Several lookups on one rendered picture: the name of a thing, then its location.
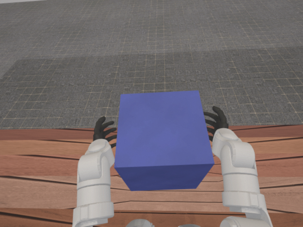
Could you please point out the left robot hand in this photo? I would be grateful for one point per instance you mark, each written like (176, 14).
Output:
(99, 128)

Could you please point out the robot left forearm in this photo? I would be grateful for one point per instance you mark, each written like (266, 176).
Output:
(94, 205)

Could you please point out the right robot upper arm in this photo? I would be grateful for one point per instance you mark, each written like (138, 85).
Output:
(232, 221)

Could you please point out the robot right forearm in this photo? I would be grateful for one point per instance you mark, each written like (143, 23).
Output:
(241, 188)

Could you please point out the right robot hand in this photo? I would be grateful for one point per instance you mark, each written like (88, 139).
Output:
(221, 121)

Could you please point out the carton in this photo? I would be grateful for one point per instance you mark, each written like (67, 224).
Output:
(162, 141)

